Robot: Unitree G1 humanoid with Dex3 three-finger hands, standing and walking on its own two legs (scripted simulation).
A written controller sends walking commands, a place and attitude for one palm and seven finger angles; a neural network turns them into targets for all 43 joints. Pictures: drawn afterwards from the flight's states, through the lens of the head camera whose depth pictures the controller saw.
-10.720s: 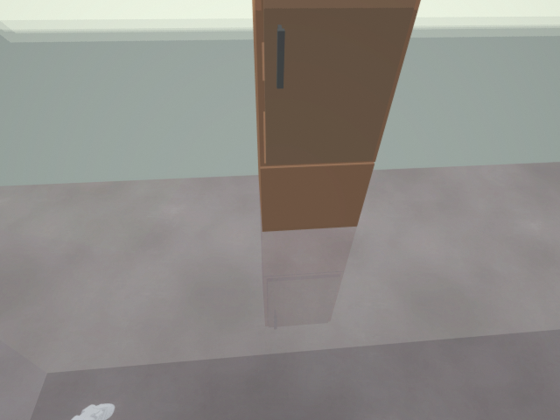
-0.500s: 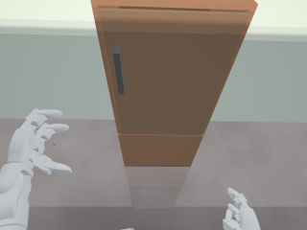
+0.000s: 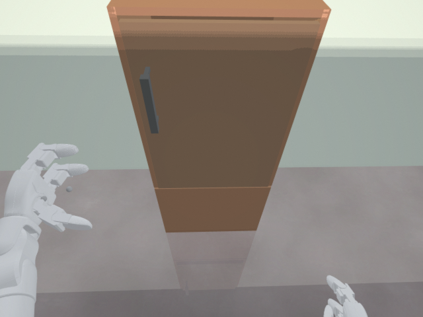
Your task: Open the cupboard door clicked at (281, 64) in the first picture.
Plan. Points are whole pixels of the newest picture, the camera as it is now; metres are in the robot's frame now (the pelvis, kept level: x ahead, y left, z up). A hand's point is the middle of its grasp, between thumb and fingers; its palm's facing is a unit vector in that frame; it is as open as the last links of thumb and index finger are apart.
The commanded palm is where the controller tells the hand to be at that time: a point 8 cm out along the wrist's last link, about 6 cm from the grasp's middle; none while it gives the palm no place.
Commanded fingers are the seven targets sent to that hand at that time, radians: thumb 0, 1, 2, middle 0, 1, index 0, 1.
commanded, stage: raise the hand with hooked fingers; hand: left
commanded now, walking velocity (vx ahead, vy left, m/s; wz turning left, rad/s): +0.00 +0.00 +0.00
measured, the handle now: (151, 101) +0.57 +0.20 +0.09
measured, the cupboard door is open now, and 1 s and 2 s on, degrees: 0 0 0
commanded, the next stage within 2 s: move the hooked fingers beside the handle in 0.12 s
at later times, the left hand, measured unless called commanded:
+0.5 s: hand (85, 171) +0.33 +0.26 +0.11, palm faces +0.12 -0.99 +0.00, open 14.0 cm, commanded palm +0.30 +0.31 +0.10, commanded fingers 0.00 -0.50 0.30 -0.30 -1.20 -0.30 -1.20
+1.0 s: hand (99, 147) +0.40 +0.26 +0.10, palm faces +0.08 -1.00 +0.01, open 14.0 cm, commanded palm +0.38 +0.31 +0.10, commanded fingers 0.00 -0.50 0.30 -0.30 -1.20 -0.30 -1.20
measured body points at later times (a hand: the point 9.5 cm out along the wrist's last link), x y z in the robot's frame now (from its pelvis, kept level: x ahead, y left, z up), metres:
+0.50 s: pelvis +0.00 -0.02 +0.00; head +0.02 -0.02 +0.44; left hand +0.32 +0.31 +0.11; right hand +0.15 -0.27 -0.09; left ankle +0.04 +0.11 -0.72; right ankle -0.01 -0.12 -0.72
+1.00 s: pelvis +0.00 +0.01 -0.01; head +0.05 +0.02 +0.44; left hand +0.39 +0.32 +0.10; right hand +0.09 -0.26 -0.11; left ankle +0.04 +0.11 -0.72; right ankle -0.01 -0.12 -0.72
